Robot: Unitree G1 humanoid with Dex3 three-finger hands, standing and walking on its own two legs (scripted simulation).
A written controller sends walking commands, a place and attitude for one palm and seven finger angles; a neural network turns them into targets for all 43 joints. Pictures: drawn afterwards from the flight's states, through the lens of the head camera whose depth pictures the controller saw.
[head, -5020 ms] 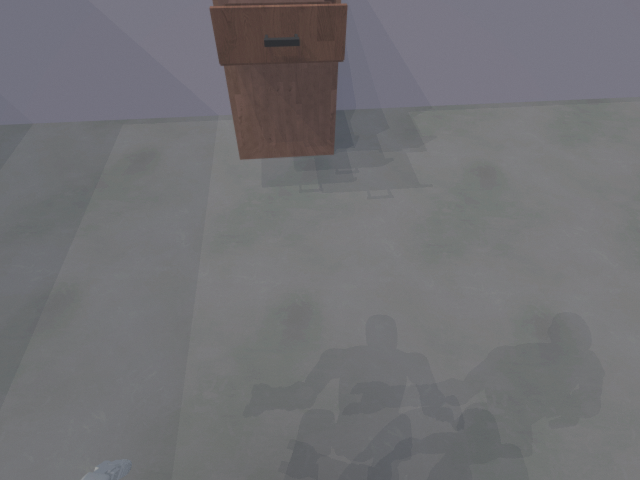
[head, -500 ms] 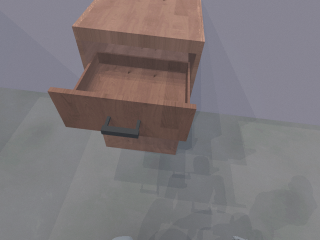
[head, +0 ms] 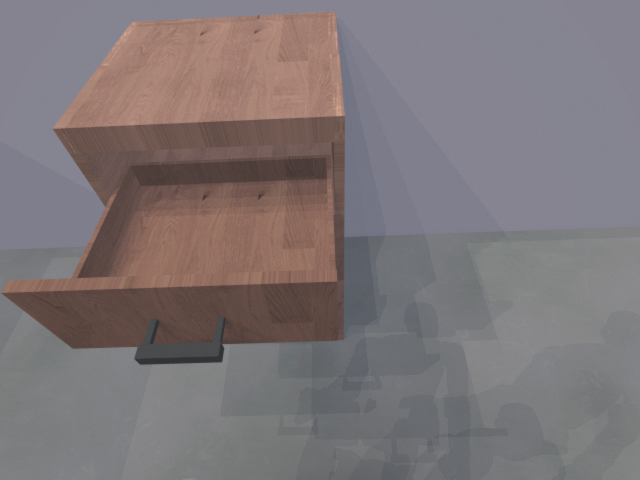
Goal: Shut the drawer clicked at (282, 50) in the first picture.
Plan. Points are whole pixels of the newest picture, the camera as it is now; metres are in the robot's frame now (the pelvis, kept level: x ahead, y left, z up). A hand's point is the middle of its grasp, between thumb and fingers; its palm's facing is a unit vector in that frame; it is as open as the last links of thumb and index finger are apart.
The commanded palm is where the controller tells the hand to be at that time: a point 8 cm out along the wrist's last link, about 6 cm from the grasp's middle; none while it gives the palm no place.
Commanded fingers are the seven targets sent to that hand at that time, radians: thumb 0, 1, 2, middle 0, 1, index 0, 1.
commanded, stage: come to a stop and stand still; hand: left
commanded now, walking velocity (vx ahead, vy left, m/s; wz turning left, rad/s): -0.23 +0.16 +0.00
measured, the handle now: (183, 339) +0.31 +0.21 -0.04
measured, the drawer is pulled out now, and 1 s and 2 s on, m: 0.29 0.29 0.29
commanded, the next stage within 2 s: look again from close up in 0.84 s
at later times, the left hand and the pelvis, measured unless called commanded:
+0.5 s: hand out of the picture -0.02 +0.27 -0.17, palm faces +0.05 -0.96 -0.26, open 7.4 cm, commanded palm none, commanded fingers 0.00 0.90 0.90 -0.20 -0.30 -0.20 -0.30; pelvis -0.04 +0.07 -0.01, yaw +0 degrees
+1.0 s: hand out of the picture -0.03 +0.25 -0.17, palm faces +0.02 -0.98 -0.19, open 7.4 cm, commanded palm none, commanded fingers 0.00 0.90 0.90 -0.20 -0.30 -0.20 -0.30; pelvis -0.03 +0.08 +0.01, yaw +1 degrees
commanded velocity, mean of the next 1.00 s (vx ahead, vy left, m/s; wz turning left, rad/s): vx -0.02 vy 0.01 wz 0.00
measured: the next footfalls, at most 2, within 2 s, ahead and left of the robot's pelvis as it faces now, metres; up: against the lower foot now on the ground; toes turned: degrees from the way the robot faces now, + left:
left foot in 0.30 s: +0.03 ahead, +0.15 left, +0.00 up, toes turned +5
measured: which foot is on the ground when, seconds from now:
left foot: up 0.00-0.28, down 0.30-1.00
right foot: down 0.00-1.00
